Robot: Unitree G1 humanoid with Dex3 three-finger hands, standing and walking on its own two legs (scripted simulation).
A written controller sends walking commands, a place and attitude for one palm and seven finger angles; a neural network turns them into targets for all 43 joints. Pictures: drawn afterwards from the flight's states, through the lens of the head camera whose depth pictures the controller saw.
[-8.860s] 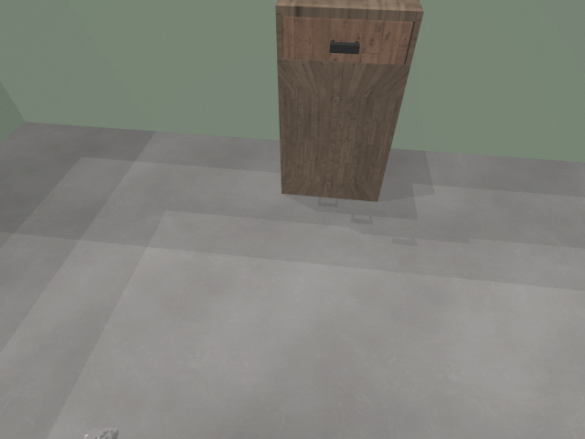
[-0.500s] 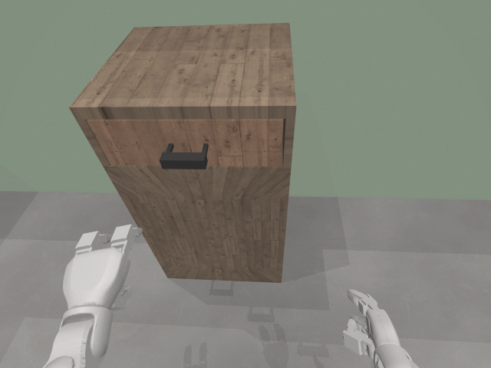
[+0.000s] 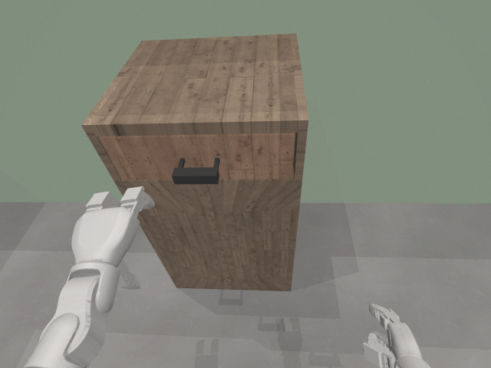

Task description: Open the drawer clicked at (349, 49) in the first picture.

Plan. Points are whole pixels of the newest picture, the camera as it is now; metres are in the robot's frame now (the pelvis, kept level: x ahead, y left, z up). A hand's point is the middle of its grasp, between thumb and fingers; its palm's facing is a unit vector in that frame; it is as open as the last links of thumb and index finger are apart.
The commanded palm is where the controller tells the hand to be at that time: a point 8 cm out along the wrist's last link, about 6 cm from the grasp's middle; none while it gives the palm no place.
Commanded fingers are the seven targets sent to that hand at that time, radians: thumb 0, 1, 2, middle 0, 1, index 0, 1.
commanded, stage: raise the hand with hooked fingers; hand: left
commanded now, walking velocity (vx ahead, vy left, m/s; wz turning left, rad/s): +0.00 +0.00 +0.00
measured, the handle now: (197, 168) +0.52 +0.19 +0.00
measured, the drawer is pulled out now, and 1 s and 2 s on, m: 0.00 0.00 0.00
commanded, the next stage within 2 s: move the hooked fingers above the handle in 0.68 s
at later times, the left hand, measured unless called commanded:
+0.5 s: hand (108, 221) +0.29 +0.25 +0.11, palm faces +0.03 -0.09 -1.00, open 13.9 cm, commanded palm +0.27 +0.25 +0.17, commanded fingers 0.00 -0.50 0.30 -0.30 -1.20 -0.30 -1.20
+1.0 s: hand (126, 220) +0.30 +0.23 +0.10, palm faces +0.03 -0.07 -1.00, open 13.9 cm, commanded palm +0.29 +0.24 +0.16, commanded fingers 0.00 -0.50 0.30 -0.30 -1.20 -0.30 -1.20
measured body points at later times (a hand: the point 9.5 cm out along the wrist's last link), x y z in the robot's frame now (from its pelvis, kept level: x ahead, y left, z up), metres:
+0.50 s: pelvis -0.01 +0.01 +0.01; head +0.00 -0.02 +0.46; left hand +0.29 +0.26 +0.16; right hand +0.18 -0.21 -0.11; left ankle +0.00 +0.10 -0.73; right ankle -0.03 -0.10 -0.73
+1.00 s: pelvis -0.02 +0.00 +0.01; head +0.00 -0.03 +0.46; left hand +0.30 +0.23 +0.15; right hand +0.18 -0.21 -0.10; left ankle +0.00 +0.10 -0.73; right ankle -0.03 -0.10 -0.73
